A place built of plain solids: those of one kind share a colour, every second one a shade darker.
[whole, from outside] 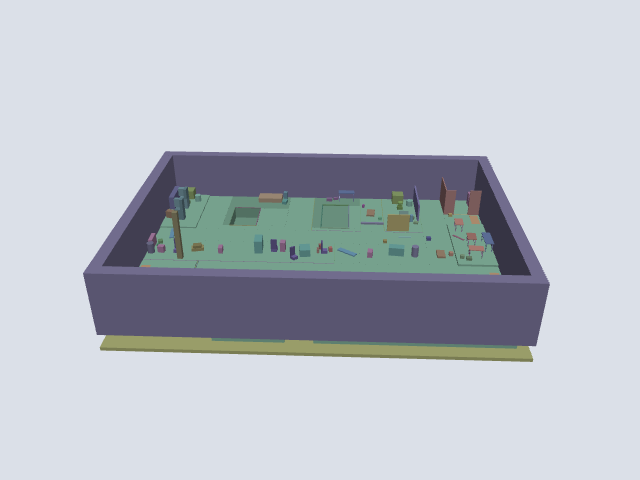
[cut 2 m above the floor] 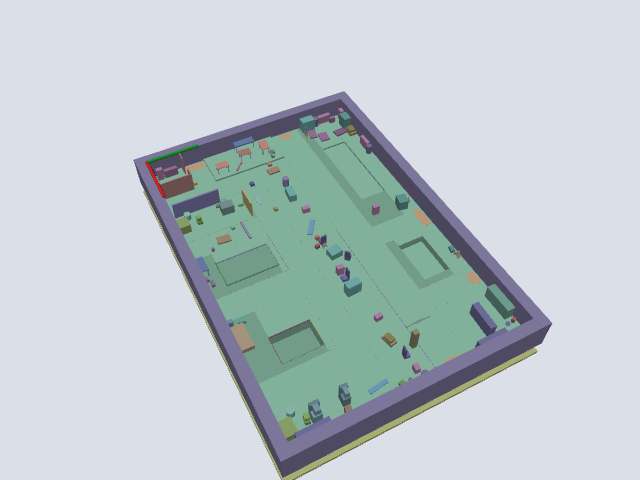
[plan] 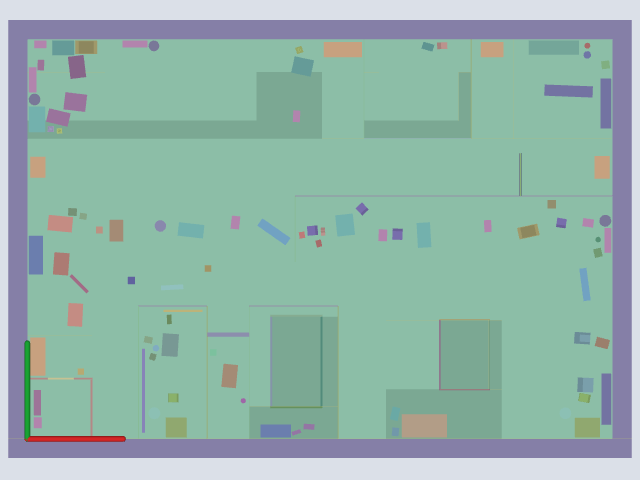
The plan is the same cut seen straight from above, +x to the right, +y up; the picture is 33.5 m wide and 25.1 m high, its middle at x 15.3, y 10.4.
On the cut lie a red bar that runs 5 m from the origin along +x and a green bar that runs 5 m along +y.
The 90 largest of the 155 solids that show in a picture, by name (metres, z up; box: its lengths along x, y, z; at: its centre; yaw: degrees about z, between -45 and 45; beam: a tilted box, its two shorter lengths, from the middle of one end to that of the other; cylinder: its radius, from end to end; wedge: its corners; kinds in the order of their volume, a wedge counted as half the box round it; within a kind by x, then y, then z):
{
 "floor_1": {"box": [3.4, 3.2, 1.0], "at": [1.7, 1.6, -0.5]},
 "floor_2": {"box": [3.4, 2.2, 1.0], "at": [1.7, 4.3, -0.5]},
 "floor_3": {"box": [3.4, 7.3, 1.18], "at": [1.7, 9.05, -0.41]},
 "floor_4": {"box": [4.05, 2.53, 2.1], "at": [2.02, 17.91, -1.05]},
 "floor_5": {"box": [2.4, 12.7, 1.0], "at": [4.6, 6.35, -0.5]},
 "floor_6": {"box": [3.6, 6.95, 1.0], "at": [7.6, 3.48, -0.5]},
 "floor_7": {"box": [15.4, 0.95, 2.1], "at": [7.7, 16.18, -1.05]},
 "floor_8": {"box": [15.4, 1.72, 2.1], "at": [7.7, 20.04, -1.05]},
 "floor_9": {"box": [7.93, 2.53, 1.93], "at": [8.02, 17.91, -1.14]},
 "floor_10": {"box": [6.0, 3.45, 1.0], "at": [8.8, 10.97, -0.5]},
 "floor_11": {"box": [2.2, 6.95, 1.0], "at": [10.5, 3.48, -0.5]},
 "floor_12": {"box": [1.2, 4.69, 2.1], "at": [12.2, 4.04, -1.05]},
 "floor_13": {"box": [2.2, 3.45, 1.0], "at": [12.9, 10.97, -0.5]},
 "floor_14": {"box": [3.42, 2.53, 2.1], "at": [13.69, 17.91, -1.05]},
 "floor_15": {"box": [4.65, 1.7, 2.1], "at": [13.93, 0.85, -1.05]},
 "floor_16": {"box": [4.65, 0.56, 2.1], "at": [13.93, 6.67, -1.05]},
 "floor_17": {"box": [2.53, 4.69, 2.1], "at": [14.06, 4.04, -1.05]},
 "floor_18": {"box": [30.6, 3.0, 1.0], "at": [15.3, 14.2, -0.5]},
 "floor_19": {"box": [0.92, 4.69, 2.1], "at": [15.79, 4.04, -1.05]},
 "floor_20": {"box": [2.2, 5.2, 1.0], "at": [16.5, 18.3, -0.5]},
 "floor_21": {"box": [2.5, 6.95, 1.0], "at": [17.5, 3.48, -0.5]},
 "floor_22": {"box": [0.8, 2.53, 2.1], "at": [18.0, 17.91, -1.05]},
 "floor_23": {"box": [24.8, 2.3, 1.0], "at": [18.2, 8.1, -0.5]},
 "floor_24": {"box": [2.85, 3.61, 2.1], "at": [20.18, 4.41, -1.05]},
 "floor_25": {"box": [5.6, 0.95, 2.1], "at": [20.4, 16.18, -1.05]},
 "floor_26": {"box": [5.6, 1.72, 2.1], "at": [20.4, 20.04, -1.05]},
 "floor_27": {"box": [4.15, 2.53, 1.36], "at": [20.48, 17.91, -1.42]},
 "floor_28": {"box": [6.05, 2.6, 2.1], "at": [21.77, 1.3, -1.05]},
 "floor_29": {"box": [6.05, 0.74, 2.1], "at": [21.77, 6.58, -1.05]},
 "floor_30": {"box": [16.6, 3.45, 1.0], "at": [22.3, 10.97, -0.5]},
 "floor_31": {"box": [2.53, 3.61, 1.01], "at": [22.86, 4.41, -1.59]},
 "floor_32": {"box": [0.65, 2.53, 2.1], "at": [22.88, 17.91, -1.05]},
 "floor_33": {"box": [2.2, 5.2, 1.0], "at": [24.3, 18.3, -0.5]},
 "floor_34": {"box": [0.67, 3.61, 2.1], "at": [24.46, 4.41, -1.05]},
 "floor_35": {"box": [2.4, 6.95, 1.0], "at": [26.0, 3.48, -0.5]},
 "floor_36": {"box": [5.2, 5.2, 1.0], "at": [28.0, 18.3, -0.5]},
 "floor_37": {"box": [3.4, 6.95, 1.12], "at": [28.9, 3.48, -0.44]},
 "wall_1": {"box": [1.0, 20.9, 5.5], "at": [-0.5, 10.45, 1.75]},
 "wall_2": {"box": [32.6, 1.0, 5.5], "at": [15.3, -0.5, 1.75]},
 "wall_3": {"box": [32.6, 1.0, 5.5], "at": [15.3, 21.4, 1.75]},
 "wall_4": {"box": [1.0, 20.9, 5.5], "at": [31.1, 10.45, 1.75]},
 "floor_base_1": {"box": [32.6, 22.9, 0.3], "at": [15.3, 10.45, -2.35]},
 "pallet_load_1": {"box": [0.86, 1.35, 1.28], "at": [0.5, 16.71, 0.64]},
 "pallet_load_2": {"box": [1.15, 0.77, 1.29], "at": [1.87, 20.45, 0.65]},
 "pallet_load_3": {"box": [1.34, 0.71, 0.77], "at": [8.55, 10.9, 0.39], "yaw": -6.5},
 "pallet_load_4": {"box": [1.04, 0.88, 1.02], "at": [14.39, 19.47, 0.51], "yaw": -12.2},
 "pallet_load_5": {"box": [0.93, 1.12, 0.67], "at": [16.61, 11.18, 0.34], "yaw": 6.1},
 "pallet_load_6": {"box": [0.71, 1.31, 1.19], "at": [20.74, 10.66, 0.59], "yaw": 3.2},
 "bar_rack_1": {"box": [2.53, 0.59, 1.3], "at": [28.3, 18.19, 0.65], "yaw": -2.2},
 "bar_rack_2": {"box": [0.57, 2.61, 1.36], "at": [30.25, 17.54, 0.68]},
 "bar_rack_3": {"box": [0.51, 2.69, 1.31], "at": [30.27, 2.08, 0.78]},
 "crate_stack_1": {"box": [0.41, 1.32, 0.86], "at": [0.28, 18.77, 0.43]},
 "crate_stack_2": {"box": [0.38, 1.33, 0.85], "at": [0.52, 1.89, 0.42]},
 "crate_stack_3": {"box": [0.42, 0.57, 1.26], "at": [0.54, 0.84, 0.63]},
 "crate_stack_4": {"box": [0.64, 0.4, 1.16], "at": [0.68, 20.63, 0.58]},
 "crate_stack_5": {"box": [1.31, 0.37, 0.93], "at": [5.62, 20.64, 0.47]},
 "crate_stack_6": {"box": [0.45, 0.69, 0.54], "at": [10.88, 11.31, 0.27], "yaw": -6.5},
 "crate_stack_7": {"box": [0.37, 0.61, 1.0], "at": [14.08, 16.87, 0.5], "yaw": -2.8},
 "crate_stack_8": {"box": [0.45, 0.62, 0.9], "at": [18.59, 10.65, 0.45], "yaw": -2.3},
 "crate_stack_9": {"box": [0.36, 1.3, 0.97], "at": [30.35, 10.38, 0.48]},
 "board_stack_1": {"box": [2.64, 0.74, 1.23], "at": [27.53, 20.46, 0.61]},
 "forge_hearth_1": {"box": [1.1, 1.05, 0.93], "at": [7.79, 0.59, 0.47]},
 "forge_hearth_2": {"box": [1.33, 1.03, 0.89], "at": [29.28, 0.58, 0.56]},
 "bandsaw_1": {"box": [0.28, 0.61, 1.07], "at": [28.74, 5.28, 1.73], "yaw": -3.7},
 "bandsaw_2": {"box": [0.28, 0.76, 1.04], "at": [28.91, 2.83, 1.68], "yaw": -2.3},
 "bandsaw_3": {"box": [0.83, 0.61, 1.07], "at": [29.02, 5.27, 0.66], "yaw": -3.7},
 "bandsaw_4": {"box": [0.55, 0.37, 0.84], "at": [29.16, 5.26, 1.84], "yaw": -3.7},
 "bandsaw_5": {"box": [0.83, 0.76, 1.04], "at": [29.18, 2.82, 0.64], "yaw": -2.3},
 "bandsaw_6": {"box": [0.55, 0.46, 0.78], "at": [29.32, 2.81, 1.81], "yaw": -2.3},
 "part_1": {"box": [1.07, 0.1, 2.65], "at": [0.54, 3.15, 1.27]},
 "part_2": {"box": [0.98, 0.1, 2.65], "at": [2.91, 3.15, 1.27]},
 "part_3": {"box": [0.1, 3.1, 2.65], "at": [3.35, 1.55, 1.27]},
 "sheet_stack_1": {"box": [2.37, 1.22, 0.46], "at": [20.75, 0.68, 0.23]},
 "screenW_1": {"box": [0.16, 4.4, 1.71], "at": [6.07, 2.52, 0.85]},
 "barrel_1": {"cylinder": 0.3, "from": [0.38, 17.75, 0.0], "to": [0.38, 17.75, 0.9]},
 "barrel_2": {"cylinder": 0.28, "from": [6.62, 20.55, 0.0], "to": [6.62, 20.55, 0.89]},
 "barrel_3": {"cylinder": 0.3, "from": [6.95, 11.13, 0.0], "to": [6.95, 11.13, 0.94]},
 "barrel_4": {"cylinder": 0.31, "from": [30.22, 11.4, 0.0], "to": [30.22, 11.4, 0.9]},
 "column_a0a_1": {"box": [0.45, 0.45, 4.5], "at": [27.42, 12.27, 2.25]},
 "table_saw_1": {"box": [0.85, 1.19, 0.89], "at": [7.47, 4.91, 0.45], "yaw": -3.7},
 "screenN_1": {"box": [2.05, 0.13, 1.7], "at": [8.14, 6.7, 0.85]},
 "sack_pile_1": {"box": [1.14, 0.71, 0.3], "at": [3.08, 20.48, 0.15]},
 "sack_pile_2": {"box": [1.08, 0.62, 0.29], "at": [26.2, 10.84, 0.14], "yaw": 12.3},
 "inway_pallet_1": {"box": [0.72, 1.14, 0.21], "at": [4.65, 10.89, 0.06], "yaw": -0.1},
 "inway_pallet_2": {"box": [0.77, 1.22, 0.21], "at": [10.58, 3.29, 0.06], "yaw": -5.6},
 "quench_tub_1": {"cylinder": 0.31, "from": [6.64, 1.34, 0.0], "to": [6.64, 1.34, 0.56]},
 "quench_tub_2": {"cylinder": 0.3, "from": [28.13, 1.34, 0.12], "to": [28.13, 1.34, 0.75]},
 "pallet_1": {"box": [1.15, 0.91, 0.16], "at": [2.5, 17.61, 0.08], "yaw": -6.8},
 "pallet_2": {"box": [0.83, 1.17, 0.19], "at": [2.6, 19.45, 0.04], "yaw": 6.9},
 "offcut_bin_1": {"box": [0.7, 0.5, 0.7], "at": [30.06, 5.01, 0.47], "yaw": -14.7}
}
